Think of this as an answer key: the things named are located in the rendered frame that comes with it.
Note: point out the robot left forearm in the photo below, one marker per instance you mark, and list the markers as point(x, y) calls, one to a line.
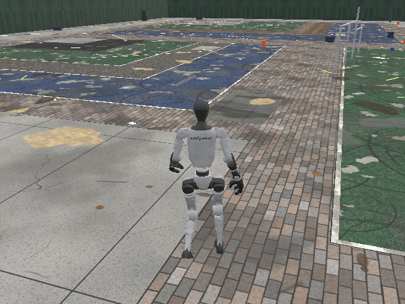
point(173, 164)

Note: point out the robot left hand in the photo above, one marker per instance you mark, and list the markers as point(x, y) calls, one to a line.
point(178, 166)

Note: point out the robot right upper arm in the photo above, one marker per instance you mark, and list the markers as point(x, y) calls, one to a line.
point(225, 145)

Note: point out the robot right hand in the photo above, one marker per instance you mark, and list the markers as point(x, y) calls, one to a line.
point(239, 185)

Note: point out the robot left upper arm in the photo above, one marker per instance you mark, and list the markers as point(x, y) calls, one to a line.
point(181, 134)

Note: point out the robot right forearm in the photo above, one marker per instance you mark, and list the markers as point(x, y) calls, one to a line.
point(234, 170)

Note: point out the left robot foot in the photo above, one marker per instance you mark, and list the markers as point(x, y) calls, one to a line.
point(187, 254)

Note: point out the robot head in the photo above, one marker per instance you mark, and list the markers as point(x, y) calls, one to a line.
point(201, 110)

